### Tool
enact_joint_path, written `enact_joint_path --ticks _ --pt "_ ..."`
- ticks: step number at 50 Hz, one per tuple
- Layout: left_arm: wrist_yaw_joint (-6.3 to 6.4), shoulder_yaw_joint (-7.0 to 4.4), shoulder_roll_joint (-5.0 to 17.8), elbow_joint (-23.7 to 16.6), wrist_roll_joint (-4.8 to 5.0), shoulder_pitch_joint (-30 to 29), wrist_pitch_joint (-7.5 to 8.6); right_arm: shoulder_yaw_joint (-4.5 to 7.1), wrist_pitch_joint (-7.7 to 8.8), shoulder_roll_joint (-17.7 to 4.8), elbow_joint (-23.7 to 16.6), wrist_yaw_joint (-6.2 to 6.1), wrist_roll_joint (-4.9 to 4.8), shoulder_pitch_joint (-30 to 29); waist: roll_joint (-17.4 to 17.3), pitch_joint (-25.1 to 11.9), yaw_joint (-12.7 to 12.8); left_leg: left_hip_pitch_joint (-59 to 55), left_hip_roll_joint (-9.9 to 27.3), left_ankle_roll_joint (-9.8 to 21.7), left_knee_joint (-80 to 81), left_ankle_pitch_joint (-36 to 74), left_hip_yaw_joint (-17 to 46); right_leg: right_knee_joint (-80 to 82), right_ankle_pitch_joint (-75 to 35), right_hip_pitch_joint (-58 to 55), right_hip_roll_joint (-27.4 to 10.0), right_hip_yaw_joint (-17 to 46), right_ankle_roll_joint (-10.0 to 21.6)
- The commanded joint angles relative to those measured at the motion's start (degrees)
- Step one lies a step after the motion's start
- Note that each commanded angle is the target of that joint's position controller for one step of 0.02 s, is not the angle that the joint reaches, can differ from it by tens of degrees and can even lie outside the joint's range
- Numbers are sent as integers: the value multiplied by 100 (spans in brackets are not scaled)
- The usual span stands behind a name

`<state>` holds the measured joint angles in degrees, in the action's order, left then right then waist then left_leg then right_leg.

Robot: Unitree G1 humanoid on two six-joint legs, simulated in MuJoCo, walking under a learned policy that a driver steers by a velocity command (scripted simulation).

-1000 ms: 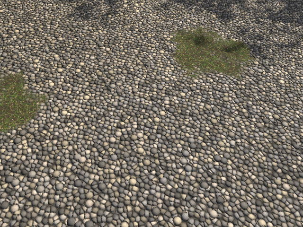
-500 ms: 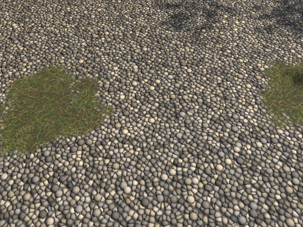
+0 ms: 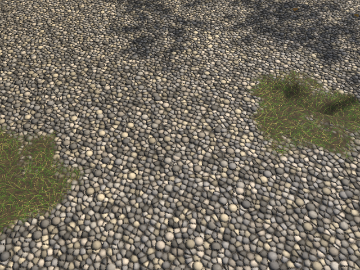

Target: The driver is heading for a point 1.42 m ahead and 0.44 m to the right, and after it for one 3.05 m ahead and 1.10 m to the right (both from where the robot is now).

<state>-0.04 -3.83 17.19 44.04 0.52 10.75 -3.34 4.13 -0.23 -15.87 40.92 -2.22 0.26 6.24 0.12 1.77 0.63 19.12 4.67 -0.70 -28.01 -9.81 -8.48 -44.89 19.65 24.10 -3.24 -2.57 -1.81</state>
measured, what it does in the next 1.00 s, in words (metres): steps on the spot, turning right: right foot, then left foot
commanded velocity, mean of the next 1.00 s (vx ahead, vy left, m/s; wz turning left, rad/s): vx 0.01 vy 0.00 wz -0.48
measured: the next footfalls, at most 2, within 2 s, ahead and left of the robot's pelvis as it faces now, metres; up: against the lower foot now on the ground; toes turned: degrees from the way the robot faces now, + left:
right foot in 0.04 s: +0.05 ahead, -0.11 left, +0.00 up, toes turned -5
left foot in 0.54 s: +0.10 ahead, +0.10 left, +0.00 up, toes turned -25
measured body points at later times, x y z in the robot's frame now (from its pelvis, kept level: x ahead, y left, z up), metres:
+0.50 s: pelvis +0.01 -0.01 +0.01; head +0.05 -0.03 +0.45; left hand +0.24 +0.22 -0.08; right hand +0.10 -0.32 -0.09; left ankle +0.06 +0.12 -0.72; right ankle +0.01 -0.11 -0.73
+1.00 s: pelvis +0.00 -0.02 +0.00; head +0.02 -0.05 +0.45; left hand +0.27 +0.12 -0.08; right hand -0.03 -0.33 -0.12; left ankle +0.06 +0.11 -0.72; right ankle -0.06 -0.12 -0.73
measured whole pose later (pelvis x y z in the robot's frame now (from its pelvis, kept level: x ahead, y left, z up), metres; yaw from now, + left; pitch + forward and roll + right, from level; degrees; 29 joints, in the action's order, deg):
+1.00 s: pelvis +0.00 -0.02 +0.00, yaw -29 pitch +1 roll +0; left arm 0.3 -2.5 14.8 35.4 -1.0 9.7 -2.5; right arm 2.9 -0.3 -17.1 43.6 -0.4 0.4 9.6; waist -2.3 2.6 -1.7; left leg 16.9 4.1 -3.1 -36.7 -25.4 -1.2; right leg -29.2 15.6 14.6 1.2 1.0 1.5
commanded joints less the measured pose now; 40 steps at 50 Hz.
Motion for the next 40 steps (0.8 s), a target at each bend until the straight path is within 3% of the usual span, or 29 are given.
enact_joint_path --ticks 1,2,3,4,5,7,8,10,15,21,23,25,26,27,28,29,30,32,33,36,40 --pt "-74 -197 530 -204 -56 677 37 224 10 -792 -228 -35 -146 -211 -647 -819 263 -192 1155 717 174 116 629 1217 -744 -1220 267 -204 403" --pt "-22 -295 873 -245 -99 725 47 187 -28 -567 -110 -15 -90 119 349 -505 143 461 665 195 -926 -772 108 2044 -1667 -1501 -200 741 719" --pt "87 -392 1511 -506 -98 594 57 104 -43 -325 -303 16 145 163 2071 -236 -96 2009 -219 -407 -2730 -2834 -137 2392 -3377 -1903 -1651 2817 1555" --pt "8 -376 1558 -600 -341 749 184 174 -15 -567 -509 -37 93 -552 1616 -522 424 2205 -496 -310 -3633 -3011 895 2810 -2836 -1387 -1948 3376 2198" --pt "-25 -349 1445 -618 -353 544 305 230 -24 -707 -500 -75 -30 -638 1107 -397 284 2265 -391 -179 -3953 -2478 1151 2839 -2222 -1334 -1626 2966 1975" --pt "45 -245 1028 -723 -74 -60 357 302 -80 -777 -245 -164 26 -311 711 -373 -20 2262 -247 -136 -3863 -1549 1273 2704 -1790 -1340 -1158 2333 1399" --pt "95 -204 938 -770 -26 -184 342 317 -84 -774 -215 -177 65 -207 777 -437 -100 2060 -292 -184 -3934 -1272 1263 2664 -1999 -1228 -1032 2170 1345" --pt "164 -155 816 -817 -50 -76 315 306 -38 -667 -186 -145 22 -75 706 -671 -121 1882 -413 -246 -3920 -942 1264 2595 -2291 -1405 -870 2026 1347" --pt "263 -239 969 -889 1 173 247 204 56 -471 -270 -83 -20 -309 738 -724 66 1773 -513 -416 -2437 -767 1373 2459 -2060 -1902 -768 2262 1386" --pt "178 -312 1078 -1082 -3 0 147 203 175 -581 -266 68 -90 -230 916 -664 108 789 -709 -377 -1280 -1112 1390 2328 -2132 -1468 -681 2888 1505" --pt "156 -320 1069 -1140 34 -95 119 213 230 -617 -264 120 -107 -133 949 -728 75 527 -753 -310 -825 -1123 1399 2194 -2499 -1573 -635 3138 1471" --pt "166 -317 1037 -1210 108 -286 79 234 282 -633 -195 176 -111 150 919 -782 -132 -63 -764 -188 207 -532 1319 1959 -2597 -1523 -436 3197 1281" --pt "190 -300 969 -1256 142 -348 61 271 295 -711 -126 187 -89 343 836 -810 -228 -629 -594 -86 797 159 1328 1794 -2166 -1243 -241 3099 1064" --pt "194 -237 735 -1293 94 -186 63 349 272 -1027 -138 162 -6 482 249 -961 -146 -1368 271 237 906 594 1959 1145 -945 -596 105 2710 760" --pt "159 -186 500 -1355 70 212 106 418 192 -1479 -206 117 99 246 -1388 -790 278 -1772 1402 1030 888 2099 3202 47 1289 615 1120 1534 368" --pt "150 -343 1010 -1333 4 143 175 375 202 -1231 -276 138 220 253 -1444 -726 59 -1413 2016 1734 999 2352 3772 -1335 1862 1048 927 1229 74" --pt "139 -461 1302 -1206 38 199 171 281 212 -944 -382 118 183 8 -937 -621 127 -1231 1763 1655 957 2114 3248 -2029 1452 1031 694 1242 -42" --pt "153 -456 1092 -1028 46 300 48 187 182 -654 -465 68 25 -322 -726 -412 170 -1150 1082 1214 860 1636 2289 -2532 772 1163 608 1101 -254" --pt "132 -410 929 -1049 58 284 9 162 159 -654 -460 38 -3 -305 -760 -345 126 -1132 989 1214 866 1755 2041 -2656 574 1222 575 1011 -339" --pt "104 -278 606 -1283 98 -155 35 180 71 -775 -367 -20 63 104 -908 -381 -175 -1465 888 1346 906 1941 1699 -1910 382 1237 476 682 -448" --pt "60 -136 398 -1385 -5 -278 75 245 14 -1047 -343 57 3 79 -1050 -628 -256 -1452 1029 1421 781 2209 1507 -481 617 306 294 405 -373"
Keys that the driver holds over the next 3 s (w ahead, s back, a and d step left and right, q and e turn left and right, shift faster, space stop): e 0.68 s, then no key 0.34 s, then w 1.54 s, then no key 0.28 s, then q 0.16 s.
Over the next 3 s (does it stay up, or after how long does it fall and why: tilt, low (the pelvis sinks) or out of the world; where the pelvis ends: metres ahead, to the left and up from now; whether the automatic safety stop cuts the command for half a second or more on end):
stays up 0.74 -0.41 0.00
